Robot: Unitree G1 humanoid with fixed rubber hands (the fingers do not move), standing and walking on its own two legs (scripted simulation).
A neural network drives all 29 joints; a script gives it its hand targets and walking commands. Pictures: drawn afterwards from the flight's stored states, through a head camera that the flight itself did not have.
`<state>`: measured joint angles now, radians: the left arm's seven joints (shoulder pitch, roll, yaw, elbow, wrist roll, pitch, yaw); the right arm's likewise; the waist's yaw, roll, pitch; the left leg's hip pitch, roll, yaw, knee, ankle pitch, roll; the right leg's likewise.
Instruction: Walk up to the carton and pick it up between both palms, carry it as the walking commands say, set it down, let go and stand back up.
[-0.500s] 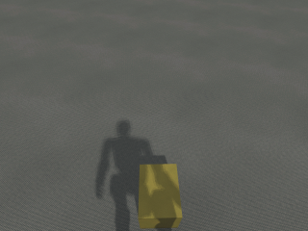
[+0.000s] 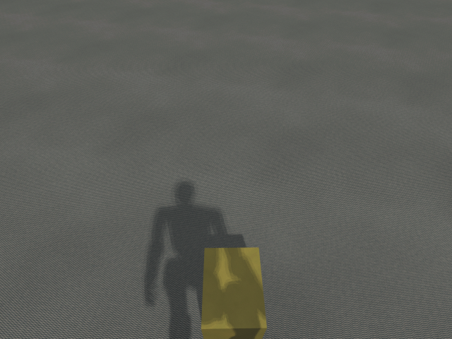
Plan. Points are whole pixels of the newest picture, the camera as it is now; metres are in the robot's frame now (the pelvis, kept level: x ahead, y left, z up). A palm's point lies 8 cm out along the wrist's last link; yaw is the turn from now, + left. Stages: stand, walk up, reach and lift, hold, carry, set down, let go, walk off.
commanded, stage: reach and lift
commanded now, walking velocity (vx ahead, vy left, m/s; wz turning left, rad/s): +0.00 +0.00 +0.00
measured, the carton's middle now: (232, 295) +0.42 -0.01 -0.66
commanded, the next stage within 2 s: none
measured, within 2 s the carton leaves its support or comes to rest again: neither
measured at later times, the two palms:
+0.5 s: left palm out of the picture +0.14 +0.23 -0.17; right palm out of the picture +0.14 -0.22 -0.17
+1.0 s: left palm (141, 294) +0.27 +0.21 -0.19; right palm (323, 295) +0.27 -0.21 -0.19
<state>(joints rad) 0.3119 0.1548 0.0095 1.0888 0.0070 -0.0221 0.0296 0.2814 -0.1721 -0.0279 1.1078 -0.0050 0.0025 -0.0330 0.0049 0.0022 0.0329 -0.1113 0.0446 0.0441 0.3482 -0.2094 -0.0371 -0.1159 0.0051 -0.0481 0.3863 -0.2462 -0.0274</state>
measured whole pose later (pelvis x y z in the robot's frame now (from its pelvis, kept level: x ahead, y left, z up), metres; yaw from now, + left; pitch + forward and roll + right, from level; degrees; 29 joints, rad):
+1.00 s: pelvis -0.10 +0.02 -0.10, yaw -1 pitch +23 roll +1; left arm -0.57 0.15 0.19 0.63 -0.02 0.42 0.06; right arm -0.64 -0.25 -0.18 0.76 0.01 0.38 0.05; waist 0.01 0.00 0.03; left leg -1.14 0.00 0.00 1.08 -0.35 -0.02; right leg -1.15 0.00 0.01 1.11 -0.37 -0.01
